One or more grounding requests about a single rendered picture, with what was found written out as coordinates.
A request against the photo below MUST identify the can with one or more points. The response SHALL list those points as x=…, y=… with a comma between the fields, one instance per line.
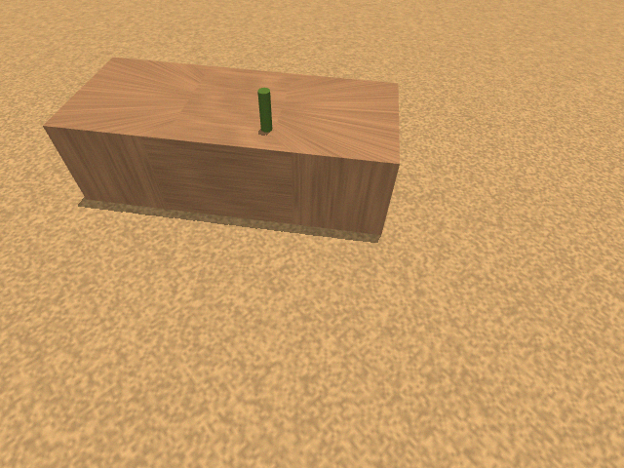
x=264, y=101

